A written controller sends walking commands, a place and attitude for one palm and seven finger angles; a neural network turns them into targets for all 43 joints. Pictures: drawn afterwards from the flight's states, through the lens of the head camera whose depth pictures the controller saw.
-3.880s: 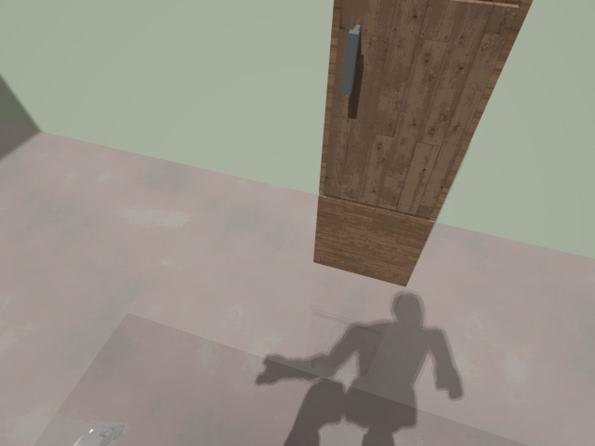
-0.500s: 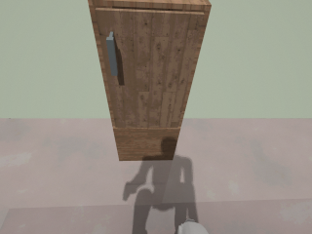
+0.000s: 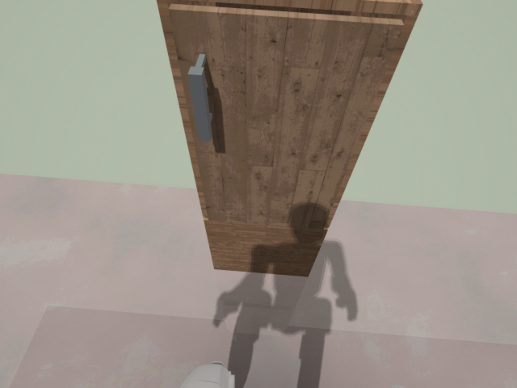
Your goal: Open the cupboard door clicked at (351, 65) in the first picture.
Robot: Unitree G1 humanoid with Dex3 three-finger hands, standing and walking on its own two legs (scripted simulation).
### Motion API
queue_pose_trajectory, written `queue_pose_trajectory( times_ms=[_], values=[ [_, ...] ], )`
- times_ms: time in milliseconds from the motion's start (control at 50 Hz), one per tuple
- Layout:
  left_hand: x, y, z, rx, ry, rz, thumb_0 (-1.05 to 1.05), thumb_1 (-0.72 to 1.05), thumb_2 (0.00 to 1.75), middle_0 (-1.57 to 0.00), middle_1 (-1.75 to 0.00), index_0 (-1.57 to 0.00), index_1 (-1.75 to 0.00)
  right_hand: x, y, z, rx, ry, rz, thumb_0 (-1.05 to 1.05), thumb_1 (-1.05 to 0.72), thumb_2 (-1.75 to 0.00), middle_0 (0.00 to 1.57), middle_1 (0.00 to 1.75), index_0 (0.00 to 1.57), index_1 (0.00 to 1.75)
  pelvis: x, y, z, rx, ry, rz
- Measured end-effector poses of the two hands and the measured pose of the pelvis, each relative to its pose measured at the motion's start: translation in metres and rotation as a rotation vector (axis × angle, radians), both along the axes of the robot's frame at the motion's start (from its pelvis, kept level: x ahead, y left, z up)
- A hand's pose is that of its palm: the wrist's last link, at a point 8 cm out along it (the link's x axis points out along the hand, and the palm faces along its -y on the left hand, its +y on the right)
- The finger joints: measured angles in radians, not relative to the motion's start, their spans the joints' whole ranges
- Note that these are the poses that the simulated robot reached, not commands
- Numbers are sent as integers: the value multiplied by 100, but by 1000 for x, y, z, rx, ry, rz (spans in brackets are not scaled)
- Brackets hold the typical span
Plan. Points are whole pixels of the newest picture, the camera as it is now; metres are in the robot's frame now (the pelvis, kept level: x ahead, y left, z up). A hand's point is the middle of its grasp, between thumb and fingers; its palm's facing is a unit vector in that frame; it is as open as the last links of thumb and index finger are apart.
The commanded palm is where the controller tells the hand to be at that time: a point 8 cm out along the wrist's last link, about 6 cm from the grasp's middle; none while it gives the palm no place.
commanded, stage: come to a stop and stand still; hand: left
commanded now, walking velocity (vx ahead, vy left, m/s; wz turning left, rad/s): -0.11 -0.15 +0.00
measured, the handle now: (203, 99) +0.54 +0.15 +0.12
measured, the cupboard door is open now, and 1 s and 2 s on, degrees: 0 0 0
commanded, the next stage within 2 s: none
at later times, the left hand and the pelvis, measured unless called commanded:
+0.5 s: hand out of the picture -0.05 +0.23 -0.17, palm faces -0.01 -0.98 -0.19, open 7.4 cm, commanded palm none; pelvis -0.05 +0.03 +0.02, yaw -3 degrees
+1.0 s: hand out of the picture -0.15 +0.11 -0.13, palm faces +0.10 -0.98 -0.19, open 7.4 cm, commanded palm none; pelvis -0.10 -0.03 +0.02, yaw -1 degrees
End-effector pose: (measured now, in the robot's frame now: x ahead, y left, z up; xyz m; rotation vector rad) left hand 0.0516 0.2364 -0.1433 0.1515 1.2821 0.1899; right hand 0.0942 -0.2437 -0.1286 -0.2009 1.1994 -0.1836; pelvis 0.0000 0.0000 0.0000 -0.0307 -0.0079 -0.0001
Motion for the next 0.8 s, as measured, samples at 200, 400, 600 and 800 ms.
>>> queue_pose_trajectory(
  times_ms=[200, 400, 600, 800],
  values=[
    [-25, 45, -10, -29, 58, 10, 0, 91, 90, -20, -30, -19, -29, 11, 46, 29, -49, -83, 50, 0, -91, -90, 20, 30, 20, 30, -8, 33, 7, -30, -1, -24],
    [-77, 55, 2, -39, 143, -17, 0, 91, 90, -19, -30, -19, -29, -73, 46, 36, -51, -13, -72, -1, -92, -90, 20, 30, 20, 30, -34, 38, 19, -40, 16, -55],
    [-130, 21, 19, -15, 150, -26, 0, 91, 90, -19, -30, -19, -29, -187, 14, 13, 12, 155, -158, 0, -91, -90, 20, 30, 20, 30, -70, 13, 20, 6, 4, -49],
    [-200, -40, 40, 9, 196, 9, 1, 91, 90, -20, -30, -19, -30, -252, 8, -11, 170, 247, -179, 0, -91, -90, 19, 30, 19, 30, -98, -19, 26, 100, 7, -64]
  ],
)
